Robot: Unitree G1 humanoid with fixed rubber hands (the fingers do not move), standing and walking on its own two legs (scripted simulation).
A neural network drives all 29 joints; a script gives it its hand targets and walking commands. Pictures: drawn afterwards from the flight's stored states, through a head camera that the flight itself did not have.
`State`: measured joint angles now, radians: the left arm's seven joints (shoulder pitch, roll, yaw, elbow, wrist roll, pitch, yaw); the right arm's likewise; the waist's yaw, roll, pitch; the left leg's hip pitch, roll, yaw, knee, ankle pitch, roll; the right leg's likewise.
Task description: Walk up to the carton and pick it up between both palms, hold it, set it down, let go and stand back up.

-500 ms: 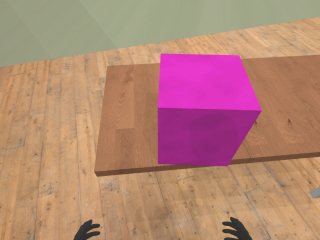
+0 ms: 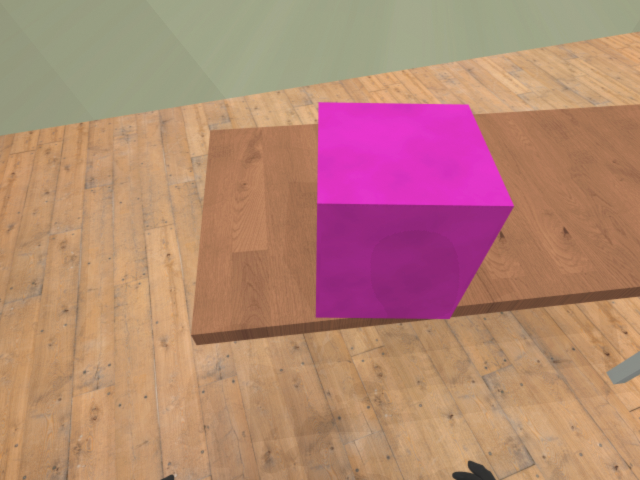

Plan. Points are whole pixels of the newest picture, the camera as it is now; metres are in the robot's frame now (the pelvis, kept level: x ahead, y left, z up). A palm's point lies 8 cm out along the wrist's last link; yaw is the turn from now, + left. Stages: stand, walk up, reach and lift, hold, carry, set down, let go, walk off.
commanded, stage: walk up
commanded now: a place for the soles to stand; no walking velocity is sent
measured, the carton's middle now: (387, 216) +0.45 -0.09 +0.06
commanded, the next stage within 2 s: none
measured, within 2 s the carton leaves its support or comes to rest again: neither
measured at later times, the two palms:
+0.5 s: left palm out of the picture +0.09 +0.22 -0.12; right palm out of the picture +0.05 -0.25 -0.11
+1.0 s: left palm out of the picture +0.09 +0.07 -0.09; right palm out of the picture +0.11 -0.36 -0.12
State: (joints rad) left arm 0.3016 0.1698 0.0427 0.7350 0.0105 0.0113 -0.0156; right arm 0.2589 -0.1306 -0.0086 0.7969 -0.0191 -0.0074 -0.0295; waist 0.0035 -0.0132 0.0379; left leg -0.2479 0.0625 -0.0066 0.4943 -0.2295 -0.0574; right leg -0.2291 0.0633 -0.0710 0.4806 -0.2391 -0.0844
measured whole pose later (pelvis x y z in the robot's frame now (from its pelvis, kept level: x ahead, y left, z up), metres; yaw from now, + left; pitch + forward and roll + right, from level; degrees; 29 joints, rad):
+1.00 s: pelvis +0.01 -0.14 +0.00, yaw +0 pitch +2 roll +0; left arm 0.35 0.10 0.00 0.65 0.03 -0.07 0.04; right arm 0.25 -0.18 -0.05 0.73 -0.04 0.05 0.02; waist 0.03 0.05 0.00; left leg -0.44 0.00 0.04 0.86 -0.44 -0.02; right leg -0.26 -0.01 -0.11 0.48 -0.25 -0.05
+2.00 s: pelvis +0.02 -0.07 +0.00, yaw +3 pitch +0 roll +0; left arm 0.31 0.14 0.03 0.79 0.02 -0.02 0.02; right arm 0.33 -0.14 -0.03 0.72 -0.03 0.00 0.02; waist 0.00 0.01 0.00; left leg -0.23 -0.06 0.04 0.48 -0.25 0.07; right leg -0.20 -0.12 -0.10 0.48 -0.27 0.07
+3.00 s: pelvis -0.03 -0.08 +0.00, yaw +2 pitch -1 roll +0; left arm 0.26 0.14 0.03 0.79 0.02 -0.01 0.02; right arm 0.30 -0.19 -0.03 0.72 -0.02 0.02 0.02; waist 0.00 0.02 0.03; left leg -0.29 -0.04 0.05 0.48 -0.18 0.05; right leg -0.28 -0.08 -0.06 0.50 -0.21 0.04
